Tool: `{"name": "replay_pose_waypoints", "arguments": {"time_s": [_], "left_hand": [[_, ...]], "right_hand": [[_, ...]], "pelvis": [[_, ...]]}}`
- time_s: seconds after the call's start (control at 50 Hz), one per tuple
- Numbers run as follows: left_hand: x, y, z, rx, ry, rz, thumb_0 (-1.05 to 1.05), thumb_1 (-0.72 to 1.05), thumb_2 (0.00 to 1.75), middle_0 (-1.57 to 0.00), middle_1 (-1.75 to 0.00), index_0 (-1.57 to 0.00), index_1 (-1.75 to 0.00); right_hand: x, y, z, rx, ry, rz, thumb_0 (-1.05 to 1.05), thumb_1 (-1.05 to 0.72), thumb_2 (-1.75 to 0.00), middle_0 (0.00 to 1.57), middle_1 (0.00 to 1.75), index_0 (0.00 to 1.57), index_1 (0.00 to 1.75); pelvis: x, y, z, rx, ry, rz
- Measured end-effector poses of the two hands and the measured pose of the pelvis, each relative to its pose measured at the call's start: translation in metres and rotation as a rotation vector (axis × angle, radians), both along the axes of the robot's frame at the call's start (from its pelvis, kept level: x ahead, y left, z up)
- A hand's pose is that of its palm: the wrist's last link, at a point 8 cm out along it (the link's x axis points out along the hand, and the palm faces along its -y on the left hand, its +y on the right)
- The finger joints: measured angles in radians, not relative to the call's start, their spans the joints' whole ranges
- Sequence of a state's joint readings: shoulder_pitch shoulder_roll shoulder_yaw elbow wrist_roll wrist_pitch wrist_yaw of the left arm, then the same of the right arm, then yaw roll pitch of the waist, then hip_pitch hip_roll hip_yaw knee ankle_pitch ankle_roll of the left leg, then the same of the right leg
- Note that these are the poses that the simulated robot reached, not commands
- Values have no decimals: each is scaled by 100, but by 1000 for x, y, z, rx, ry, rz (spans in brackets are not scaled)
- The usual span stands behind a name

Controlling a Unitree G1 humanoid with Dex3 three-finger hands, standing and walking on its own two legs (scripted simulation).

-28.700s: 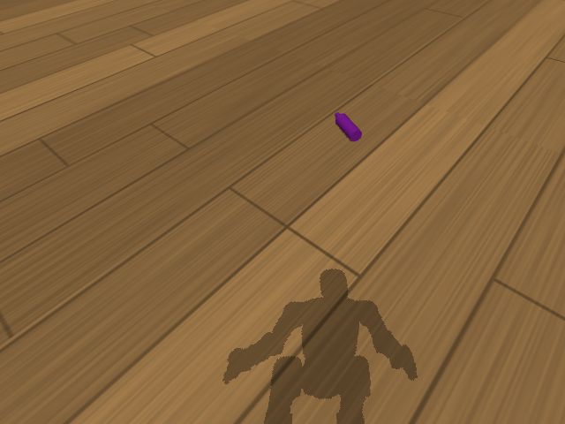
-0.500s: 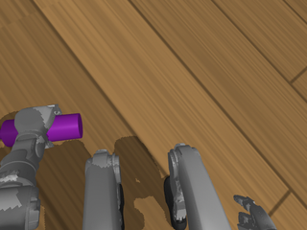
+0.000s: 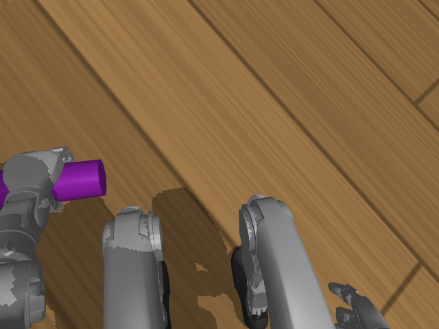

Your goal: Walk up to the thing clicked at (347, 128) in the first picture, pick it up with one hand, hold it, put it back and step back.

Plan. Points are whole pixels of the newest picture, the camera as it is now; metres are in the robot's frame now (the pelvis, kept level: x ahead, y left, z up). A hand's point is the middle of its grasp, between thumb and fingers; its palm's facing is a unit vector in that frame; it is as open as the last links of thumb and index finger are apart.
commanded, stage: lower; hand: left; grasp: from above
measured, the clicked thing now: (35, 185) +0.39 +0.35 -0.20
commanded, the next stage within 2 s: rest in 0.38 s
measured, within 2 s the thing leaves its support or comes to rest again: neither
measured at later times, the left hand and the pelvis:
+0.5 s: hand (65, 191) +0.38 +0.31 -0.24, palm faces -0.44 -0.13 -0.89, open 10.3 cm; pelvis +0.00 +0.00 -0.05, yaw -2 degrees
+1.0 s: hand (74, 190) +0.39 +0.31 -0.29, palm faces -0.44 -0.15 -0.88, open 10.3 cm; pelvis +0.01 +0.00 -0.07, yaw -4 degrees
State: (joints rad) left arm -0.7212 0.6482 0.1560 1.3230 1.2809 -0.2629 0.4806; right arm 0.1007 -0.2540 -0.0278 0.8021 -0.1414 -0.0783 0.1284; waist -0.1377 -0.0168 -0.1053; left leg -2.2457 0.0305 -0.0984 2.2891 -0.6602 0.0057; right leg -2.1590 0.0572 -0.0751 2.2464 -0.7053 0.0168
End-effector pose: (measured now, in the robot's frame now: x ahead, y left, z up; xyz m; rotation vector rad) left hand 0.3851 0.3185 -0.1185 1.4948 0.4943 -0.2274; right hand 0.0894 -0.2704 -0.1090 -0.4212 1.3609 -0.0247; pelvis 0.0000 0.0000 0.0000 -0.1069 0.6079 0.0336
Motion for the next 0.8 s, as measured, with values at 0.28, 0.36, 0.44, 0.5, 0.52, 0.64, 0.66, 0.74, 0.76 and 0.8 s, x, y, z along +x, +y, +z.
{"name": "replay_pose_waypoints", "arguments": {"time_s": [0.28,0.36,0.44,0.5,0.52,0.64,0.66,0.74,0.76,0.8], "left_hand": [[6,-1,-32,-31,41,13,-1,-7,53,-68,-52,-70,-55],[5,-1,-47,-47,27,7,-1,-7,52,-68,-51,-71,-54],[3,-2,-60,-54,11,7,0,-6,50,-69,-50,-71,-53],[1,-1,-67,-49,0,7,0,-5,49,-69,-49,-71,-52],[1,0,-68,-46,-1,6,0,-5,49,-69,-48,-72,-52],[2,1,-75,-26,17,11,0,-6,50,-70,-46,-73,-49],[3,2,-77,-24,21,13,0,-6,50,-70,-45,-73,-49],[7,1,-82,-28,23,25,0,-7,52,-70,-45,-73,-49],[8,1,-84,-31,21,30,0,-7,52,-70,-45,-73,-49],[10,1,-88,-38,20,40,0,-7,53,-70,-46,-73,-49]], "right_hand": [[-3,-3,-22,-2,26,37,0,-90,-89,21,30,20,30],[-5,-6,-27,-18,35,45,0,-90,-89,21,30,20,30],[-6,-7,-31,-35,39,46,0,-90,-89,21,30,20,30],[-6,-7,-34,-43,39,45,0,-90,-89,21,30,20,30],[-6,-7,-35,-44,38,45,0,-90,-89,21,30,20,30],[-1,-3,-39,-32,36,56,0,-90,-89,21,30,20,30],[0,-2,-40,-28,35,60,0,-90,-89,21,30,20,30],[2,0,-44,-14,36,81,0,-90,-89,21,30,20,30],[2,1,-44,-11,36,86,0,-90,-89,21,30,20,30],[1,1,-46,-7,39,96,0,-90,-89,21,30,20,30]], "pelvis": [[1,-3,-24,-3,-26,-12],[0,-3,-34,-7,-44,-18],[0,-2,-43,-14,-59,-23],[0,-1,-47,-17,-62,-24],[1,-1,-48,-18,-62,-24],[4,0,-51,-20,-54,-26],[5,0,-52,-21,-53,-27],[6,0,-55,-23,-62,-32],[6,0,-56,-24,-65,-33],[6,-1,-59,-26,-71,-36]]}}
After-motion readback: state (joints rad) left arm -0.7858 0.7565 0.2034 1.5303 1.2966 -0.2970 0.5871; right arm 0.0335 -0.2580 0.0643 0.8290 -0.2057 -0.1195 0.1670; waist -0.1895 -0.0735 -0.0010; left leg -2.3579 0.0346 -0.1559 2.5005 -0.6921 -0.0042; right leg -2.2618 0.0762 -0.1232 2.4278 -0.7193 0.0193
